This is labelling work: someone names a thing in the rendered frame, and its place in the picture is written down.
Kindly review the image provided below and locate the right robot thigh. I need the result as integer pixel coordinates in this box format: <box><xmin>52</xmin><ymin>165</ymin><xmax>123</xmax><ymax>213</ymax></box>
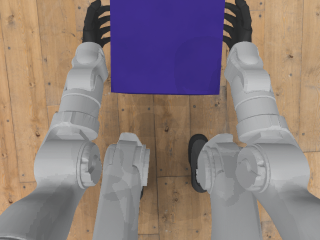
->
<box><xmin>199</xmin><ymin>142</ymin><xmax>263</xmax><ymax>240</ymax></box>

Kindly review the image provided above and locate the robot left forearm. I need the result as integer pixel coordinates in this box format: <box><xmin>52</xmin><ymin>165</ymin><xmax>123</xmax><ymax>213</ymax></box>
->
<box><xmin>33</xmin><ymin>42</ymin><xmax>109</xmax><ymax>180</ymax></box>

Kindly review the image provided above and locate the robot right forearm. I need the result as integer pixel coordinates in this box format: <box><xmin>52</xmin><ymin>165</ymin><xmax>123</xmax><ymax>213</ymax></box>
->
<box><xmin>224</xmin><ymin>41</ymin><xmax>310</xmax><ymax>176</ymax></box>

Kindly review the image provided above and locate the carton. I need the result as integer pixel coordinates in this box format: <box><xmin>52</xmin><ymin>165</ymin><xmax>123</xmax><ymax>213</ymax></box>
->
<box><xmin>110</xmin><ymin>0</ymin><xmax>225</xmax><ymax>96</ymax></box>

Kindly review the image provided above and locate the robot right hand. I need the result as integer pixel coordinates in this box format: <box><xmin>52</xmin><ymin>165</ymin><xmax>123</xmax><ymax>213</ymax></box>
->
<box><xmin>222</xmin><ymin>0</ymin><xmax>253</xmax><ymax>51</ymax></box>

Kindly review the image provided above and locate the left robot upper arm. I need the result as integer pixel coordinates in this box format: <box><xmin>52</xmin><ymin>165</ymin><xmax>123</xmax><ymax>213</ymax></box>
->
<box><xmin>0</xmin><ymin>139</ymin><xmax>102</xmax><ymax>240</ymax></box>

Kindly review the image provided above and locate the robot left hand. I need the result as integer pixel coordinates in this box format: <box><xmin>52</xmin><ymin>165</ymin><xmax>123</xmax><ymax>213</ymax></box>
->
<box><xmin>82</xmin><ymin>0</ymin><xmax>111</xmax><ymax>48</ymax></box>

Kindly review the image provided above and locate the right robot shin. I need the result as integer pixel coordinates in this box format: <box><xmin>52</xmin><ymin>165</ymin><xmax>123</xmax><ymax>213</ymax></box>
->
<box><xmin>196</xmin><ymin>133</ymin><xmax>243</xmax><ymax>187</ymax></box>

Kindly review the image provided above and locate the right robot upper arm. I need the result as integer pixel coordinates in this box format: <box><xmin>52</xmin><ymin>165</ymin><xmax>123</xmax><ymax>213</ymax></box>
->
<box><xmin>235</xmin><ymin>143</ymin><xmax>320</xmax><ymax>240</ymax></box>

